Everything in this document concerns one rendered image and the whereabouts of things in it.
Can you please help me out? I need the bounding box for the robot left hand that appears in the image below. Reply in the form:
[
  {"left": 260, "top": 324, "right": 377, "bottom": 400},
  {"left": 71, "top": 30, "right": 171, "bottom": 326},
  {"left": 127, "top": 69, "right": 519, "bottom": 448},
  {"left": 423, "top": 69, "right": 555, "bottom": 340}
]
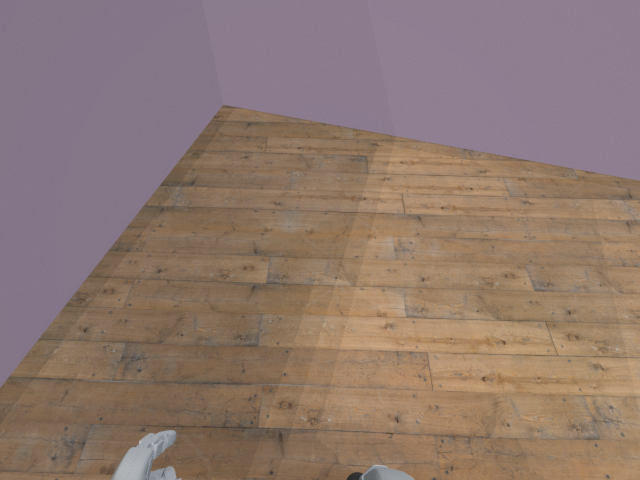
[{"left": 111, "top": 430, "right": 181, "bottom": 480}]

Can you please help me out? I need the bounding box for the right robot shin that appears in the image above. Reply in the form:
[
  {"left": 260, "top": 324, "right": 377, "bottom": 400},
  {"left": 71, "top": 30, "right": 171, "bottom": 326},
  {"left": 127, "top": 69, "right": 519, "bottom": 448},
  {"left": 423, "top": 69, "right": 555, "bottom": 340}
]
[{"left": 362, "top": 465, "right": 388, "bottom": 476}]

